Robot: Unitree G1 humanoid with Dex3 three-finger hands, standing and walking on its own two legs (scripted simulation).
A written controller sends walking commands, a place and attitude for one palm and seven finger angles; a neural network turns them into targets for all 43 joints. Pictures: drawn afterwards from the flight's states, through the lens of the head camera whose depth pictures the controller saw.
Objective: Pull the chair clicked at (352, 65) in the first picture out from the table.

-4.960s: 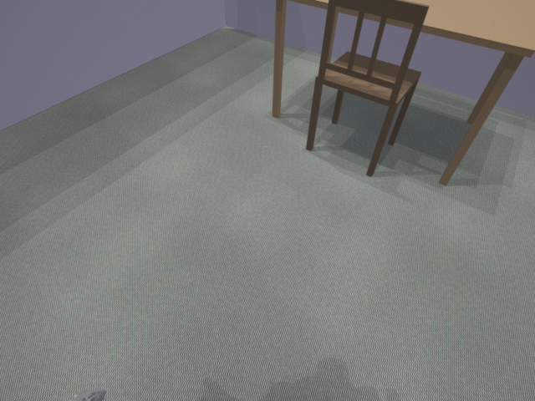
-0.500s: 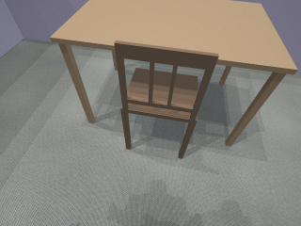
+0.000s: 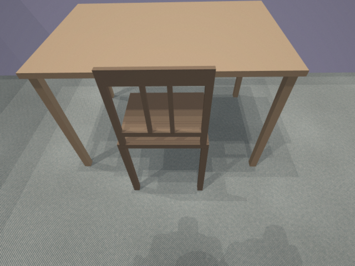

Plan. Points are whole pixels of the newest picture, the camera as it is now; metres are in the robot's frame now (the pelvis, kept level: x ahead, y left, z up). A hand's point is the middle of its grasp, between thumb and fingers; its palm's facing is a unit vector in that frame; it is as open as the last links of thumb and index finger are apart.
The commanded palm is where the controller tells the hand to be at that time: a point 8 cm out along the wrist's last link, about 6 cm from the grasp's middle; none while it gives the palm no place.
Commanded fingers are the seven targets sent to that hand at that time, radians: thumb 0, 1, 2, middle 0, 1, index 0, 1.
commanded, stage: take the last steps up to it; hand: left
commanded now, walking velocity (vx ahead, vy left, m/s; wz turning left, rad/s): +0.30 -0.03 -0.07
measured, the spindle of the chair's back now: (146, 110) +0.67 +0.16 -0.10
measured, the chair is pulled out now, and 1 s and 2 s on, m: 0.00 0.00 0.00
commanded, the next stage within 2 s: come to a stop and stand still in 0.52 s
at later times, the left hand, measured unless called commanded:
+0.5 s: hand (114, 257) +0.18 +0.19 -0.17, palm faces +0.00 -0.99 -0.17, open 7.3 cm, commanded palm none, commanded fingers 0.00 0.90 0.90 -0.20 -0.30 -0.20 -0.30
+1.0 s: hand (127, 215) +0.29 +0.18 -0.18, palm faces +0.01 -0.98 -0.21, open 7.3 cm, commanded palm none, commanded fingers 0.00 0.90 0.90 -0.20 -0.30 -0.20 -0.30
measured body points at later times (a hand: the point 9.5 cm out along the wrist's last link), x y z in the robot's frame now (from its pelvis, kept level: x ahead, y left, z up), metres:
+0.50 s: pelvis +0.14 +0.01 +0.01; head +0.16 +0.02 +0.45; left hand +0.18 +0.24 -0.15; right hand +0.12 -0.21 -0.15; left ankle +0.12 +0.12 -0.74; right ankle +0.15 -0.13 -0.69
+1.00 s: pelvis +0.23 +0.00 +0.00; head +0.27 +0.01 +0.44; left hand +0.29 +0.23 -0.16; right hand +0.29 -0.25 -0.15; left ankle +0.24 +0.09 -0.72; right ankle +0.23 -0.13 -0.74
